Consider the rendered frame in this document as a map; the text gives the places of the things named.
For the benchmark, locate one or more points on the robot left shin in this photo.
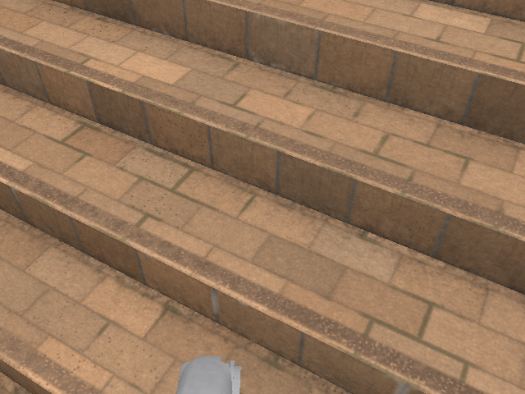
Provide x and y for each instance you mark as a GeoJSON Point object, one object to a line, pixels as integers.
{"type": "Point", "coordinates": [182, 367]}

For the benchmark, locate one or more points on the robot left thigh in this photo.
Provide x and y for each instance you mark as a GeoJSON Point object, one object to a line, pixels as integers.
{"type": "Point", "coordinates": [208, 375]}

